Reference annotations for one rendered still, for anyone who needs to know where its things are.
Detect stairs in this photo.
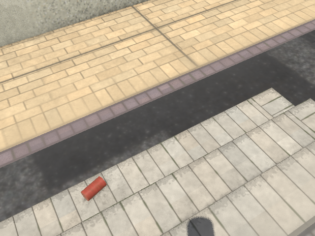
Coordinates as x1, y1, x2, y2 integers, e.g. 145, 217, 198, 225
0, 88, 315, 236

